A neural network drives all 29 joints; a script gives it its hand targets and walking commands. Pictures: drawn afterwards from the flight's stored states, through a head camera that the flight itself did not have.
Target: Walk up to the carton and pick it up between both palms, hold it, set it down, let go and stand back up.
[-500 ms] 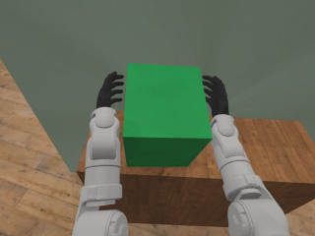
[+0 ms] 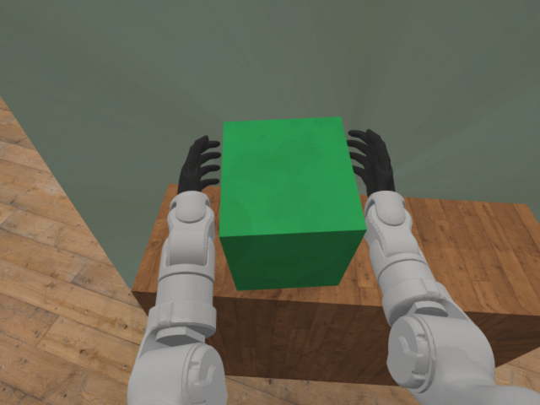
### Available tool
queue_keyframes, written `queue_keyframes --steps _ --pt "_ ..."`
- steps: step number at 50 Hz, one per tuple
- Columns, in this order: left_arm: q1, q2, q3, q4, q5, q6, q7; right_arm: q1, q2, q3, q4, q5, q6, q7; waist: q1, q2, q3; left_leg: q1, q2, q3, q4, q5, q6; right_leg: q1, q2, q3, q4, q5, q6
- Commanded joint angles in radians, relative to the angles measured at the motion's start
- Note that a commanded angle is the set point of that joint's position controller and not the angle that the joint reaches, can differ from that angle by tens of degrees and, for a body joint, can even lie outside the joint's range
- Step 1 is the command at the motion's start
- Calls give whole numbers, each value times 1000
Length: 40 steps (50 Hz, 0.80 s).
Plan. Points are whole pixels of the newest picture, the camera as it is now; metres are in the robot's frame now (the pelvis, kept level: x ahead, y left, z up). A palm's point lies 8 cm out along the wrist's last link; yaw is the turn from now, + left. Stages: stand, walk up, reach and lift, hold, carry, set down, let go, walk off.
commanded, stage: set down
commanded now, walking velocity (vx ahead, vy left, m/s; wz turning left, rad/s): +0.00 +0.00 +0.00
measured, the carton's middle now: (285, 209) +0.41 -0.01 +0.04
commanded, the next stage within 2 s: none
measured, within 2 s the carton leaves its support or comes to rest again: neither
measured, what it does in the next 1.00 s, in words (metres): stands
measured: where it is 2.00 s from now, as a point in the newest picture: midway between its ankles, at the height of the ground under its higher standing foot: outside the picture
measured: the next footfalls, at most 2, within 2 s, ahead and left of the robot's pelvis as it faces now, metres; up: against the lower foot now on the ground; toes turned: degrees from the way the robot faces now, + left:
none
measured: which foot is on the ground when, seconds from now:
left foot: down 0.00-1.00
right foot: down 0.00-1.00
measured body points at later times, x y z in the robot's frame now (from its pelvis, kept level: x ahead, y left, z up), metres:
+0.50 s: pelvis +0.01 +0.00 +0.00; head +0.03 +0.01 +0.45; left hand +0.41 +0.12 +0.10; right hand +0.43 -0.16 +0.11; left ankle -0.02 +0.13 -0.75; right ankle +0.01 -0.09 -0.75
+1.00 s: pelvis +0.01 +0.00 +0.00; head +0.06 +0.00 +0.45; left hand +0.42 +0.12 +0.07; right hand +0.44 -0.16 +0.08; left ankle -0.02 +0.13 -0.75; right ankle +0.01 -0.09 -0.75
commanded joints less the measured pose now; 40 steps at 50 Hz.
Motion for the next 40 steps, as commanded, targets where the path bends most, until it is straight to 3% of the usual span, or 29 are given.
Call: queue_keyframes --steps 1,24,32,35,40 --pt "-514 -418 -321 -41 -58 -88 -84 -513 395 235 -68 -46 -36 111 -3 15 -452 -32 -24 68 -2 263 -3 276 -6 -10 66 375 65" --pt "-565 -430 -216 39 -21 -133 -26 -525 403 109 41 -123 -5 179 25 17 -492 -59 -2 81 -2 243 -1 183 -8 16 80 344 56" --pt "-575 -431 -178 58 -7 -147 -16 -525 409 68 62 -160 3 196 31 13 -514 -78 0 88 2 252 2 175 -9 24 97 378 59" --pt "-600 -428 -156 86 -7 -156 -22 -506 448 94 83 -171 2 186 34 -5 -498 -134 -13 99 1 253 20 227 -20 36 116 451 77" --pt "-606 -443 -154 90 -5 -176 -6 -520 438 74 85 -188 -11 194 39 8 -560 -117 -5 96 17 296 10 191 -12 28 123 456 64"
